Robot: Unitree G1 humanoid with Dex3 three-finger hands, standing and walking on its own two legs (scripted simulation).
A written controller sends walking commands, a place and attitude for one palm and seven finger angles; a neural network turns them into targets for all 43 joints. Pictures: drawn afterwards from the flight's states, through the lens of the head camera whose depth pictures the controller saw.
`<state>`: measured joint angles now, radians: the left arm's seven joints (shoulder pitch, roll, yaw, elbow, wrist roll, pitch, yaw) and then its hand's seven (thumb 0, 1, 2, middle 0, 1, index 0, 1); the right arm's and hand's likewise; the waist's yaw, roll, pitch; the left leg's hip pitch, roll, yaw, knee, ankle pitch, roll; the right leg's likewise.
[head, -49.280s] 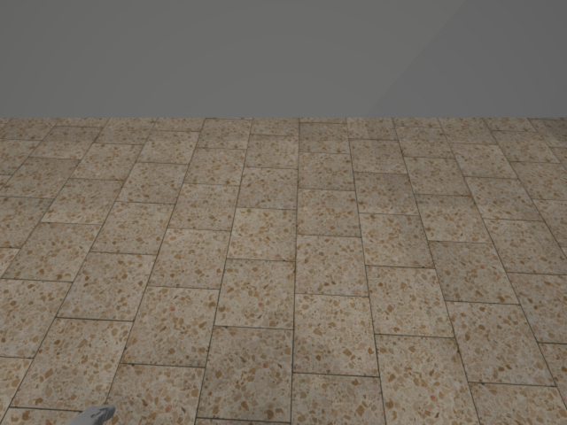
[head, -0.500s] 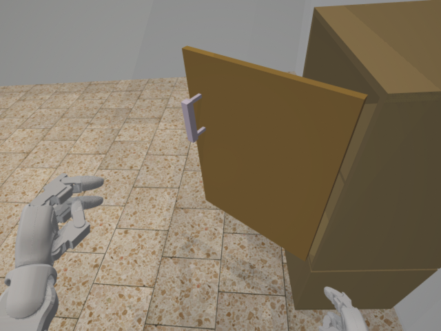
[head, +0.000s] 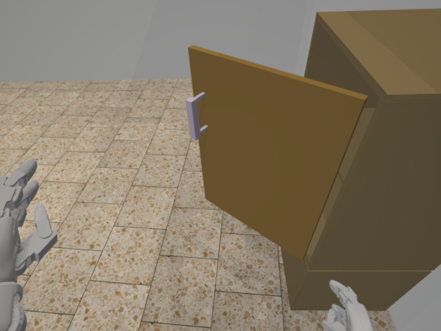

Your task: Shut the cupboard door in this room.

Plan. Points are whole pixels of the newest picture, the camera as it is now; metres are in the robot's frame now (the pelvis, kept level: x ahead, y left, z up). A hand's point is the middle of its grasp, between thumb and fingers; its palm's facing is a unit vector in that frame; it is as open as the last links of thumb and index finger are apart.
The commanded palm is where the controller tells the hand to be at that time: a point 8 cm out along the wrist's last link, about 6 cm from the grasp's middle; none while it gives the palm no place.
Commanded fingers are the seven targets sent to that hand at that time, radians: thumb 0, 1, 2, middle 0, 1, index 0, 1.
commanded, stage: draw the hand back to the body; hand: left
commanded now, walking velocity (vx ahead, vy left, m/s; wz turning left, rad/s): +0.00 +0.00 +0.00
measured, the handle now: (198, 116) +0.63 +0.15 +0.06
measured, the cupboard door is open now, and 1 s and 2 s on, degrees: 52 52 52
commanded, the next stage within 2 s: step back with the hand held close in 0.04 s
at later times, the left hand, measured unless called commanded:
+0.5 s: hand (43, 236) +0.19 +0.28 +0.15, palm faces +0.38 -0.78 -0.50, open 7.4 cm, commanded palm +0.13 +0.32 +0.17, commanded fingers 0.00 0.90 0.90 -0.20 -0.30 -0.20 -0.30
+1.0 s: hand (2, 281) +0.12 +0.28 +0.16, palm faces +0.50 -0.75 -0.43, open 7.4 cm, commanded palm +0.06 +0.32 +0.17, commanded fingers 0.00 0.90 0.90 -0.20 -0.30 -0.20 -0.30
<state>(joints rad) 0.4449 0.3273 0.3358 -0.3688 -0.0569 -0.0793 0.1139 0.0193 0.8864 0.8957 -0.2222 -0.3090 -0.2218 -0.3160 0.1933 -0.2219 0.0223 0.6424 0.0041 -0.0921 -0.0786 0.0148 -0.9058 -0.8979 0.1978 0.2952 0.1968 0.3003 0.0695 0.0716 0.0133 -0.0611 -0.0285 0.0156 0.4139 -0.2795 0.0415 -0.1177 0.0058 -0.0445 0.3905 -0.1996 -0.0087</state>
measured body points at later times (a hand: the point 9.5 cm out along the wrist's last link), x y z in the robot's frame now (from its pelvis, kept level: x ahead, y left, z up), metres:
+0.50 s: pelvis -0.02 +0.02 -0.01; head -0.01 +0.01 +0.44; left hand +0.16 +0.32 +0.18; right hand +0.15 -0.24 -0.09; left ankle -0.03 +0.09 -0.74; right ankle +0.01 -0.11 -0.74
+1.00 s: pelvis -0.09 +0.02 -0.04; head -0.09 +0.03 +0.41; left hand +0.09 +0.32 +0.19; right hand +0.06 -0.23 -0.11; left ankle -0.03 +0.09 -0.74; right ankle +0.01 -0.11 -0.74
